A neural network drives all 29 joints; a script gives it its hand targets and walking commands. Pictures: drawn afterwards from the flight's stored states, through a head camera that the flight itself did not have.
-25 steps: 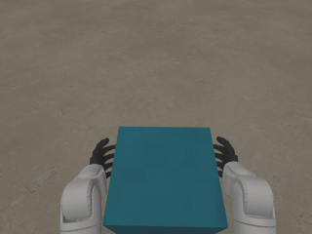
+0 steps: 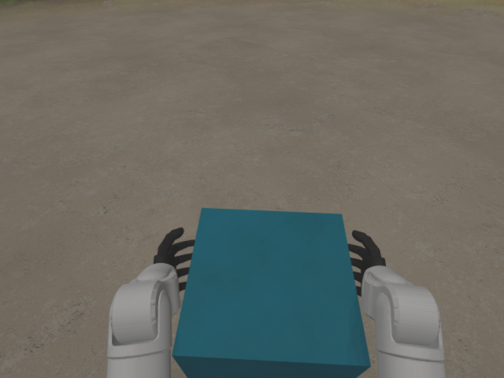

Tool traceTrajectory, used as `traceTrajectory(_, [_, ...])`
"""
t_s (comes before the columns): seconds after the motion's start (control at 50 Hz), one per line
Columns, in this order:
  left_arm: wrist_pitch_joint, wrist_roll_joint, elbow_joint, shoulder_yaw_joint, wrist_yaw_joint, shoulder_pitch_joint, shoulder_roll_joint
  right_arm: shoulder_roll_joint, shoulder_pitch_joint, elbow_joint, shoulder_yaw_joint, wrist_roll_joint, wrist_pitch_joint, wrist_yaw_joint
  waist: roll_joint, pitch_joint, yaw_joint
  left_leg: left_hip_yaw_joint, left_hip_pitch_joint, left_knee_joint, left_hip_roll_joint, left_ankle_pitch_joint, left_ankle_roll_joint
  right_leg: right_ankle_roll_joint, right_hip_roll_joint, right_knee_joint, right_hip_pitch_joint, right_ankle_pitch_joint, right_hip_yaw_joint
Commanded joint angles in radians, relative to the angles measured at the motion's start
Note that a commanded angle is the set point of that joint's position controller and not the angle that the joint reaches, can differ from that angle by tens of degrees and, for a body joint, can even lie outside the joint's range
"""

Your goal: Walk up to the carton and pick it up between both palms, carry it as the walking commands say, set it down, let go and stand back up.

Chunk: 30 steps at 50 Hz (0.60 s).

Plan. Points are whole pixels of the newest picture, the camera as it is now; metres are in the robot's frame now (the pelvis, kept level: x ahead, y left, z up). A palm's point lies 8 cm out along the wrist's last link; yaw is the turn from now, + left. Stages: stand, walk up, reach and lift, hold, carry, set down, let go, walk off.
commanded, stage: carry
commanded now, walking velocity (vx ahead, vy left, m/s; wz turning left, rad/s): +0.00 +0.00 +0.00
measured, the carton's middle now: (266, 309) +0.25 +0.00 +0.02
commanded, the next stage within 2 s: none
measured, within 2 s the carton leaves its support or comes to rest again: neither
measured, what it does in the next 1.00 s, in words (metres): stands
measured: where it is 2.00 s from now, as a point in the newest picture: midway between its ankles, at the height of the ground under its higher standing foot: outside the picture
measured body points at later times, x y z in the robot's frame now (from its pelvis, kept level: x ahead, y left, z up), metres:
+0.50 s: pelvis -0.02 -0.01 +0.00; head -0.05 -0.01 +0.45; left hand +0.26 +0.14 +0.08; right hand +0.26 -0.17 +0.07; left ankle +0.00 +0.12 -0.74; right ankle -0.03 -0.12 -0.74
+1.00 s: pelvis -0.04 +0.00 +0.00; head -0.06 +0.01 +0.45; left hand +0.24 +0.16 +0.07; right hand +0.24 -0.15 +0.07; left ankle +0.00 +0.12 -0.74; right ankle -0.03 -0.12 -0.74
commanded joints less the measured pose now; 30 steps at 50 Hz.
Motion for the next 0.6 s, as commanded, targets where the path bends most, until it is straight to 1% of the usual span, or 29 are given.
traceTrajectory(0.0, [0.003,-0.368,-0.010,-0.674,-0.248,-0.379,-0.917,0.901,-0.438,-0.019,0.716,0.412,0.007,0.270,-0.022,-0.185,0.010,-0.066,0.088,0.004,0.077,0.373,-0.021,-0.001,-0.120,-0.018,0.089,0.553,0.063])
traceTrajectory(0.02, [-0.004,-0.374,-0.046,-0.689,-0.246,-0.429,-0.928,0.915,-0.463,-0.029,0.719,0.422,0.003,0.276,0.019,-0.184,0.009,-0.064,0.098,-0.010,0.081,0.331,-0.017,-0.013,-0.121,-0.026,0.081,0.493,0.072])
traceTrajectory(0.04, [-0.003,-0.366,-0.026,-0.677,-0.245,-0.397,-0.927,0.913,-0.480,-0.048,0.731,0.427,0.003,0.273,-0.015,-0.175,0.010,-0.059,0.095,0.003,0.074,0.290,-0.021,-0.013,-0.122,-0.037,0.068,0.487,0.080])
traceTrajectory(0.06, [-0.006,-0.371,-0.030,-0.685,-0.241,-0.429,-0.944,0.920,-0.500,-0.038,0.726,0.430,-0.002,0.270,-0.017,-0.190,0.011,-0.054,0.117,0.010,0.074,0.336,-0.024,-0.010,-0.115,-0.024,0.076,0.532,0.072])
traceTrajectory(0.08, [-0.012,-0.376,-0.071,-0.691,-0.241,-0.431,-0.937,0.932,-0.519,-0.082,0.730,0.443,-0.008,0.270,0.007,-0.203,0.008,-0.057,0.122,0.007,0.080,0.303,-0.017,-0.014,-0.112,-0.028,0.067,0.486,0.075])
traceTrajectory(0.1, [-0.015,-0.380,-0.064,-0.687,-0.241,-0.429,-0.948,0.927,-0.510,-0.091,0.728,0.440,-0.016,0.266,0.008,-0.230,0.008,-0.057,0.128,0.017,0.079,0.341,-0.016,-0.016,-0.111,-0.016,0.086,0.529,0.070])
traceTrajectory(0.12, [-0.021,-0.380,-0.084,-0.688,-0.239,-0.416,-0.928,0.925,-0.501,-0.105,0.730,0.437,-0.019,0.264,-0.004,-0.223,0.010,-0.061,0.110,0.017,0.080,0.376,-0.012,-0.016,-0.108,-0.010,0.098,0.548,0.068])
traceTrajectory(0.14, [-0.025,-0.393,-0.077,-0.698,-0.241,-0.415,-0.955,0.940,-0.520,-0.117,0.742,0.446,-0.024,0.259,-0.032,-0.251,0.007,-0.056,0.120,0.016,0.075,0.346,-0.016,-0.020,-0.101,-0.004,0.105,0.543,0.060])
traceTrajectory(0.16, [-0.029,-0.391,-0.092,-0.697,-0.237,-0.402,-0.948,0.940,-0.491,-0.112,0.744,0.445,-0.022,0.259,-0.029,-0.268,0.011,-0.059,0.131,0.018,0.084,0.351,-0.014,-0.020,-0.109,-0.002,0.114,0.528,0.067])
traceTrajectory(0.18, [-0.030,-0.382,-0.103,-0.694,-0.237,-0.407,-0.937,0.924,-0.491,-0.116,0.733,0.438,-0.026,0.257,0.016,-0.259,0.008,-0.062,0.133,0.017,0.086,0.367,-0.006,-0.023,-0.107,-0.005,0.103,0.509,0.078])
traceTrajectory(0.2, [-0.030,-0.374,-0.098,-0.685,-0.236,-0.391,-0.917,0.919,-0.450,-0.077,0.722,0.422,-0.025,0.255,-0.015,-0.264,0.007,-0.057,0.132,0.027,0.083,0.376,-0.011,-0.023,-0.105,-0.002,0.109,0.558,0.070])
traceTrajectory(0.24, [-0.041,-0.370,-0.072,-0.684,-0.240,-0.410,-0.925,0.923,-0.463,-0.068,0.715,0.405,-0.039,0.252,-0.052,-0.257,0.006,-0.067,0.117,0.017,0.086,0.342,-0.009,-0.027,-0.102,-0.010,0.108,0.539,0.066])
traceTrajectory(0.26, [-0.043,-0.361,-0.054,-0.682,-0.238,-0.384,-0.923,0.909,-0.451,-0.060,0.702,0.401,-0.042,0.253,-0.027,-0.265,0.007,-0.060,0.138,0.008,0.085,0.326,-0.011,-0.030,-0.106,-0.012,0.097,0.495,0.075])
traceTrajectory(0.28, [-0.045,-0.359,-0.052,-0.679,-0.241,-0.364,-0.911,0.905,-0.445,-0.066,0.704,0.396,-0.046,0.251,0.011,-0.253,0.005,-0.062,0.139,0.002,0.086,0.350,-0.010,-0.027,-0.099,-0.011,0.079,0.457,0.068])
traceTrajectory(0.3, [-0.046,-0.357,-0.047,-0.677,-0.239,-0.370,-0.908,0.893,-0.426,-0.051,0.693,0.388,-0.048,0.253,0.008,-0.228,0.004,-0.064,0.122,-0.004,0.090,0.296,-0.010,-0.026,-0.100,-0.029,0.066,0.395,0.070])
traceTrajectory(0.32, [-0.051,-0.350,-0.065,-0.678,-0.239,-0.386,-0.896,0.900,-0.435,-0.048,0.691,0.389,-0.050,0.257,0.033,-0.212,0.003,-0.066,0.123,-0.016,0.090,0.222,-0.006,-0.029,-0.103,-0.048,0.049,0.312,0.081])
traceTrajectory(0.34, [-0.044,-0.366,-0.098,-0.697,-0.238,-0.411,-0.906,0.901,-0.457,-0.077,0.707,0.398,-0.045,0.254,0.010,-0.194,0.004,-0.071,0.114,-0.024,0.094,0.232,-0.008,-0.026,-0.100,-0.057,0.047,0.301,0.074])
traceTrajectory(0.36, [-0.045,-0.355,-0.069,-0.683,-0.238,-0.424,-0.890,0.892,-0.444,-0.036,0.685,0.382,-0.044,0.257,-0.017,-0.184,0.003,-0.076,0.109,-0.026,0.094,0.226,-0.008,-0.029,-0.101,-0.058,0.034,0.287,0.079])
traceTrajectory(0.38, [-0.048,-0.352,-0.055,-0.679,-0.241,-0.432,-0.900,0.886,-0.448,-0.020,0.676,0.372,-0.048,0.255,-0.012,-0.159,0.000,-0.079,0.091,-0.032,0.093,0.177,-0.009,-0.030,-0.099,-0.076,0.017,0.257,0.084])
traceTrajectory(0.4, [-0.051,-0.345,-0.011,-0.668,-0.241,-0.427,-0.901,0.884,-0.476,-0.016,0.669,0.370,-0.055,0.253,-0.025,-0.154,0.003,-0.082,0.084,-0.040,0.092,0.185,-0.011,-0.026,-0.092,-0.074,0.022,0.234,0.069])
traceTrajectory(0.42, [-0.054,-0.337,-0.001,-0.656,-0.244,-0.409,-0.888,0.875,-0.478,-0.016,0.670,0.366,-0.060,0.250,-0.009,-0.148,0.004,-0.078,0.077,-0.036,0.088,0.177,-0.015,-0.026,-0.094,-0.079,0.032,0.257,0.072])
traceTrajectory(0.44, [-0.053,-0.351,-0.039,-0.679,-0.241,-0.429,-0.897,0.883,-0.478,-0.037,0.686,0.377,-0.055,0.250,-0.015,-0.134,0.004,-0.080,0.082,-0.038,0.087,0.184,-0.012,-0.028,-0.095,-0.078,0.028,0.261,0.078])
traceTrajectory(0.46, [-0.048,-0.357,-0.047,-0.683,-0.241,-0.429,-0.906,0.880,-0.488,-0.062,0.698,0.388,-0.051,0.252,0.003,-0.124,0.006,-0.083,0.074,-0.039,0.091,0.154,-0.003,-0.026,-0.097,-0.083,0.012,0.242,0.084])
traceTrajectory(0.48, [-0.053,-0.332,0.026,-0.648,-0.245,-0.411,-0.896,0.885,-0.500,-0.016,0.675,0.373,-0.057,0.256,-0.011,-0.150,0.004,-0.071,0.078,-0.042,0.087,0.155,-0.014,-0.025,-0.096,-0.083,0.020,0.224,0.073])
traceTrajectory(0.5, [-0.058,-0.319,0.035,-0.636,-0.245,-0.397,-0.881,0.868,-0.478,0.014,0.654,0.361,-0.062,0.256,0.028,-0.116,0.007,-0.074,0.058,-0.049,0.081,0.143,-0.014,-0.027,-0.095,-0.093,0.009,0.187,0.078])
traceTrajectory(0.52, [-0.067,-0.290,0.094,-0.607,-0.241,-0.371,-0.871,0.853,-0.455,0.065,0.636,0.338,-0.071,0.257,-0.016,-0.122,0.010,-0.085,0.058,-0.050,0.087,0.139,-0.014,-0.029,-0.097,-0.092,0.012,0.184,0.080])
traceTrajectory(0.54, [-0.080,-0.295,0.065,-0.617,-0.239,-0.389,-0.875,0.852,-0.450,0.054,0.643,0.334,-0.082,0.256,-0.007,-0.136,0.007,-0.078,0.053,-0.055,0.081,0.097,-0.014,-0.026,-0.097,-0.108,0.014,0.144,0.077])
traceTrajectory(0.56, [-0.080,-0.317,0.014,-0.648,-0.240,-0.410,-0.883,0.870,-0.479,0.003,0.679,0.362,-0.079,0.259,-0.033,-0.106,0.008,-0.083,0.055,-0.045,0.083,0.089,-0.012,-0.028,-0.098,-0.123,-0.025,0.119,0.092])
traceTrajectory(0.58, [-0.072,-0.341,-0.041,-0.674,-0.239,-0.450,-0.891,0.875,-0.486,-0.028,0.688,0.377,-0.068,0.262,0.013,-0.102,0.007,-0.081,0.058,-0.051,0.085,0.091,-0.008,-0.028,-0.096,-0.113,-0.028,0.149,0.089])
